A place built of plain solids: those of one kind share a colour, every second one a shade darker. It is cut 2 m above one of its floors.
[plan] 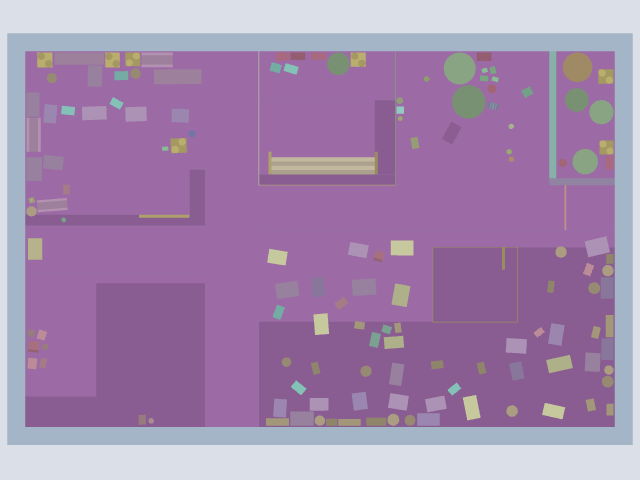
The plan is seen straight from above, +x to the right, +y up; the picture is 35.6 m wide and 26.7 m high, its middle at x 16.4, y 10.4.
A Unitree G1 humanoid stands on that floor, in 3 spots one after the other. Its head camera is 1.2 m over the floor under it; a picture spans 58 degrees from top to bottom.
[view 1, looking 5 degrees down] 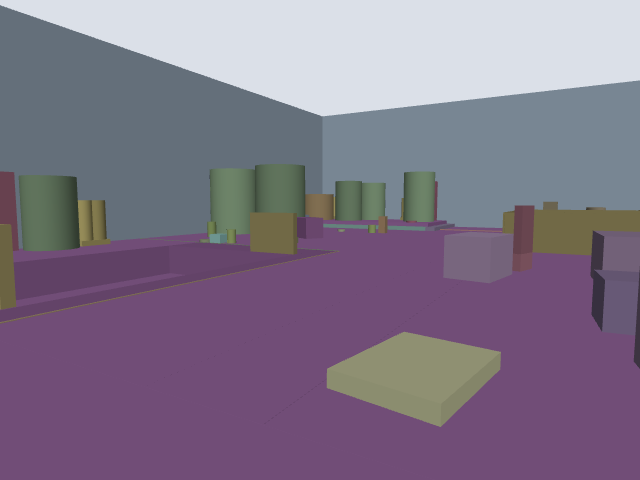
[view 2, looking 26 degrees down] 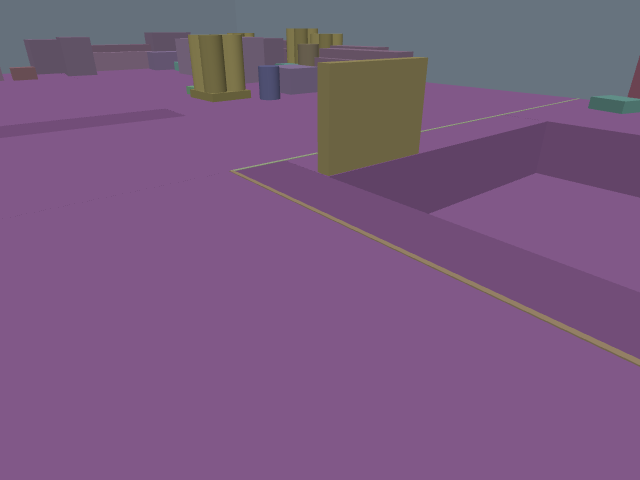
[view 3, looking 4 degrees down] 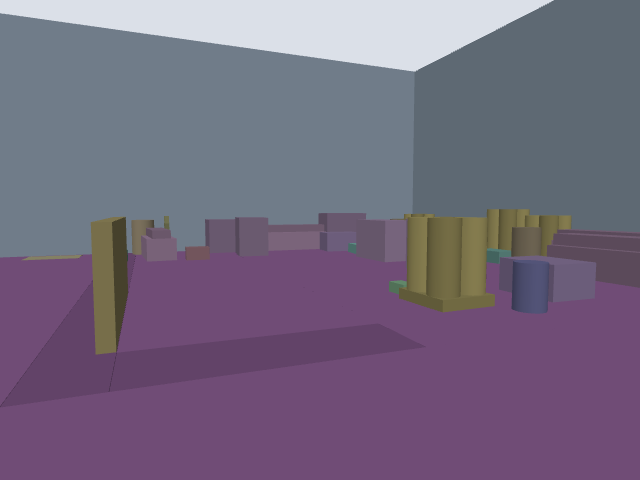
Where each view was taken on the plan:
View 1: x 11.21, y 8.59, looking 30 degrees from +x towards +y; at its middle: floor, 13.78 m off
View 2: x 16.58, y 11.62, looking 141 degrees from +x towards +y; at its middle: floor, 2.74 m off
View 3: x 13.10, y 12.05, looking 158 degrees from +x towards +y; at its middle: sack_pile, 13.06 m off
